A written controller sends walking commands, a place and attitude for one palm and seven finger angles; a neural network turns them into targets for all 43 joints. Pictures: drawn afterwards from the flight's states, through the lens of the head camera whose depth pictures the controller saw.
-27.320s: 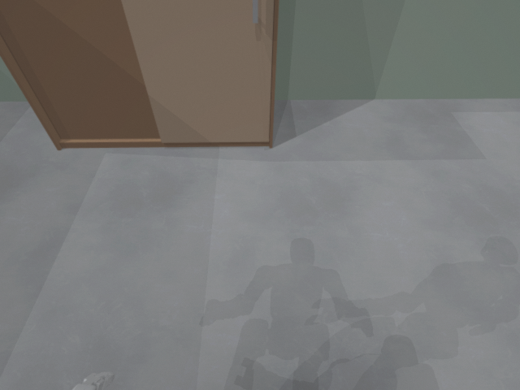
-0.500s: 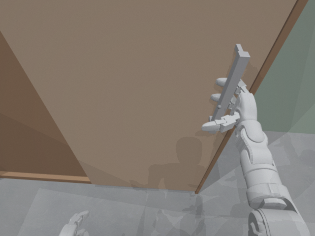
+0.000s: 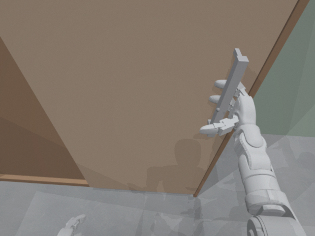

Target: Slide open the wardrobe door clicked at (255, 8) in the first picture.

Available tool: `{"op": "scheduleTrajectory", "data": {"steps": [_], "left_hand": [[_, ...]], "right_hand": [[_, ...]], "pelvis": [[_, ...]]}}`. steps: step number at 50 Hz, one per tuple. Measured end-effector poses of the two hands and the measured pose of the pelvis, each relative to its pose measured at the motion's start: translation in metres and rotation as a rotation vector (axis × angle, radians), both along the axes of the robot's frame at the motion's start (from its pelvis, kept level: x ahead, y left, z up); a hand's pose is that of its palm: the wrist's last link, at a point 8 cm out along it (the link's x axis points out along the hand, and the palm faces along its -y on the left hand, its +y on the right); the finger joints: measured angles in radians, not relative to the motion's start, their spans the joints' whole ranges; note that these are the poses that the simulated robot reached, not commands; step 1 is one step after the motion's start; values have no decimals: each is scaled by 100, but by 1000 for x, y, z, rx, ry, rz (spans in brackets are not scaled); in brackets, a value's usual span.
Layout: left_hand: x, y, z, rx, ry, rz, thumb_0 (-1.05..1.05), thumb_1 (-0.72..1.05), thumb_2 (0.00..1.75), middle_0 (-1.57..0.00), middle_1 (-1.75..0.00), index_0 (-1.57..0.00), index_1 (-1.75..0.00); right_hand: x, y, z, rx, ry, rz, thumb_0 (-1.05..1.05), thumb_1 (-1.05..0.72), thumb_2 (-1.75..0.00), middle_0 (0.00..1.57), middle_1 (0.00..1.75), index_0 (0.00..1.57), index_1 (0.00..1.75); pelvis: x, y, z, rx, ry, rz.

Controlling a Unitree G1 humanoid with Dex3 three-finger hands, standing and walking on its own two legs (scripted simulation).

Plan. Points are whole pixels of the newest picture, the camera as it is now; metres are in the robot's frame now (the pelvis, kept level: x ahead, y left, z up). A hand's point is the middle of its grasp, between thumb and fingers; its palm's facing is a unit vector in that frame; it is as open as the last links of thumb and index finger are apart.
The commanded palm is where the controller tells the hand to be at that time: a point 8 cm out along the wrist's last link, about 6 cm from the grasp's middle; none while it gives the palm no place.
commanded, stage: grip the handle and tug to test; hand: right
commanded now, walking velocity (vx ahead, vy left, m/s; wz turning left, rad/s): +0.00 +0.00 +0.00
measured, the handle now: (221, 98) +0.46 -0.13 +0.12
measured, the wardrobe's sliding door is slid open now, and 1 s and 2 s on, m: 0.00 0.00 0.01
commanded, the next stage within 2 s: tug the door sideways, standing still in 1.32 s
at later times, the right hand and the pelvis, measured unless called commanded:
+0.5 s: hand (218, 110) +0.41 -0.11 +0.13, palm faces -0.03 +1.00 -0.01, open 7.1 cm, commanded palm +0.38 -0.16 +0.13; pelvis +0.00 +0.00 +0.00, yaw -1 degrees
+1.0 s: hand (218, 110) +0.41 -0.11 +0.13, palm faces -0.02 +1.00 +0.00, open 5.8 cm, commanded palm +0.37 -0.16 +0.13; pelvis +0.01 +0.00 +0.00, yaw +0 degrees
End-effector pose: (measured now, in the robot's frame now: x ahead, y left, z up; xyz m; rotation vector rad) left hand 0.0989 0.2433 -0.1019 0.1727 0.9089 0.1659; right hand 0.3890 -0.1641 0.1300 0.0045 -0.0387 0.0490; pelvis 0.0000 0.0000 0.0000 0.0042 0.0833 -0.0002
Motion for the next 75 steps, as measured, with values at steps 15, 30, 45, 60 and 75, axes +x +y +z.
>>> {"op": "scheduleTrajectory", "data": {"steps": [15,30,45,60,75], "left_hand": [[22,-8,5,-14,-45,-33,1,90,90,-20,-30,-20,-30],[20,-4,3,-5,-22,-26,1,90,90,-20,-30,-20,-30],[19,-1,7,-4,-34,-4,1,90,90,-20,-30,-20,-30],[35,-4,10,-22,-50,-1,2,90,90,-20,-30,-20,-30],[83,-8,22,-21,-92,-19,2,90,90,-20,-30,-20,-30]], "right_hand": [[-6,-1,-2,-15,23,-26,0,-4,-53,34,128,31,128],[-2,-2,-1,-13,32,-26,1,-71,-81,37,134,37,134],[-2,-1,-1,-7,32,-21,1,-73,-79,34,136,34,136],[-4,1,-1,-11,32,-27,1,-76,-78,30,138,29,138],[-5,0,0,-10,49,-9,2,-76,-78,27,136,27,138]], "pelvis": [[2,1,0,-1,-11,-7],[5,2,1,0,-9,-9],[8,2,2,-1,-15,4],[21,1,3,-1,-12,17],[50,0,7,0,-9,24]]}}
